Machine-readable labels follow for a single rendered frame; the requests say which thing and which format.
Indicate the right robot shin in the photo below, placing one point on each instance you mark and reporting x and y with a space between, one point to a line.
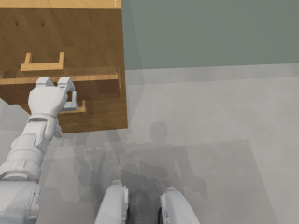
167 220

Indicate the drawer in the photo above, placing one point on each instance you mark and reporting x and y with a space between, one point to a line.
91 83

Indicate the robot left hand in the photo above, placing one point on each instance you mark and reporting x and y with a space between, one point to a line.
50 100

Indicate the left robot thigh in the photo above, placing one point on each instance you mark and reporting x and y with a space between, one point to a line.
115 202

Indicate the left robot upper arm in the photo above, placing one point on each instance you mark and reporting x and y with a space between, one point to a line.
19 202

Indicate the robot left forearm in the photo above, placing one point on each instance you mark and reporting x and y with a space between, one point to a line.
28 150

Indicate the handle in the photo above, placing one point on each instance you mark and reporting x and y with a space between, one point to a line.
42 69
80 111
71 106

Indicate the cabinet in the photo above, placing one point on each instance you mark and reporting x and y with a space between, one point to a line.
77 33

